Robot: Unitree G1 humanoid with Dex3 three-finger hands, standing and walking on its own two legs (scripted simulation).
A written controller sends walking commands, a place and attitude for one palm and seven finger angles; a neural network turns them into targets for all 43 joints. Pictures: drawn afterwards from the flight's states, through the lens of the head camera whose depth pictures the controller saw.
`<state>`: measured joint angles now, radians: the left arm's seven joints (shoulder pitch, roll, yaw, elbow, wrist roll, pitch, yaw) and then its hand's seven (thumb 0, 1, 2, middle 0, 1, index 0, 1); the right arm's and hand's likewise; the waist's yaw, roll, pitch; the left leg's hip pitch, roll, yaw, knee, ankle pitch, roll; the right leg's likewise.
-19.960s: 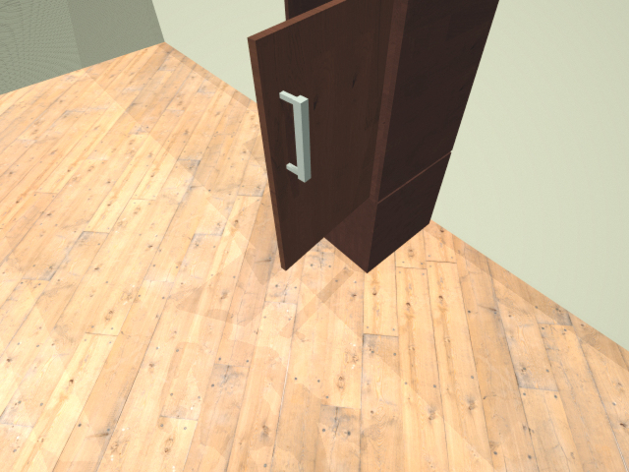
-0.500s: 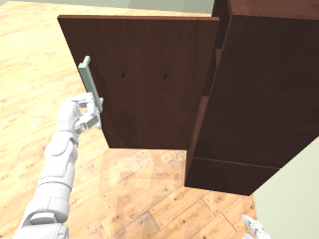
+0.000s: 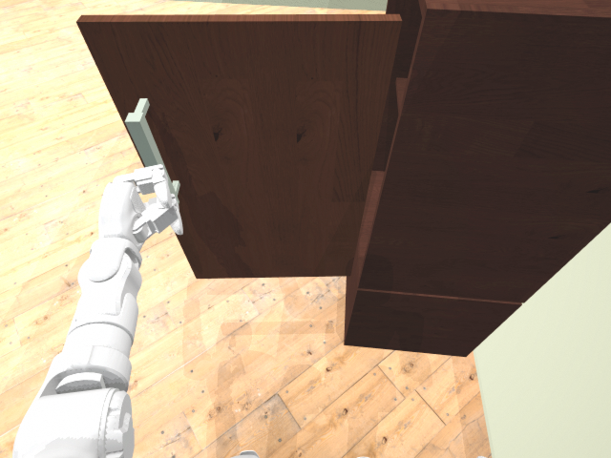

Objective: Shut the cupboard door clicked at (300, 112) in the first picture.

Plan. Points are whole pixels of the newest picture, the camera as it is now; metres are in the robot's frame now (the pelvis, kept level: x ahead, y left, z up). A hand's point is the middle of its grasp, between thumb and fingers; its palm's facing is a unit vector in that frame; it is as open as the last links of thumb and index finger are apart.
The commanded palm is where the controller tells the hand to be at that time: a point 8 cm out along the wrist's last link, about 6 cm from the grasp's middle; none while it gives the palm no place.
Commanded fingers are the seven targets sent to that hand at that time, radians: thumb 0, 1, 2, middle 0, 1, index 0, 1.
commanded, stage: push the door shut along its arc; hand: left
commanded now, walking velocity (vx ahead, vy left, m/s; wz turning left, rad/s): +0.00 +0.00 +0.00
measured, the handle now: (158, 158) +0.52 +0.22 +0.09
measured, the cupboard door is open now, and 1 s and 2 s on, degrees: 97 86 71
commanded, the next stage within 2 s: pull the fist back off the door in 1.88 s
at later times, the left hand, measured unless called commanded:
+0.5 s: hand (180, 177) +0.47 +0.18 +0.10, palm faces -0.07 -1.00 +0.00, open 3.1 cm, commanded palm +0.45 +0.22 +0.09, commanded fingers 0.00 0.90 0.90 -1.30 -1.50 -1.30 -1.50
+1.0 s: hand (202, 153) +0.52 +0.15 +0.10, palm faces -0.20 -0.98 +0.02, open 3.1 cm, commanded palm +0.52 +0.20 +0.09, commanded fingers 0.00 0.90 0.90 -1.30 -1.50 -1.30 -1.50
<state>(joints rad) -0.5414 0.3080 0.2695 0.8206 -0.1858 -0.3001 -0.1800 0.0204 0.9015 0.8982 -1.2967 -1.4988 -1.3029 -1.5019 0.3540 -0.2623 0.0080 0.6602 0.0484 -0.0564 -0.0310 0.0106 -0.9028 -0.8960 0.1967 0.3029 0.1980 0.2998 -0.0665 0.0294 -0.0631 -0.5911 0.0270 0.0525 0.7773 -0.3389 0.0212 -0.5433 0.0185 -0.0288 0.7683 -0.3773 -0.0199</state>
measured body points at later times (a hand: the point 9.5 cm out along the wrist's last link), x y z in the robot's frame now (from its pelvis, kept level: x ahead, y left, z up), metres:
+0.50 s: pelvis +0.00 +0.00 -0.01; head +0.07 +0.00 +0.43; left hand +0.47 +0.23 +0.10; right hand +0.06 -0.27 -0.12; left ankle +0.03 +0.11 -0.71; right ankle +0.00 -0.11 -0.71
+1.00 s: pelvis +0.00 +0.01 -0.02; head +0.11 +0.02 +0.42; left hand +0.52 +0.21 +0.10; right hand -0.01 -0.26 -0.13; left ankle +0.03 +0.11 -0.71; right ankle +0.00 -0.11 -0.71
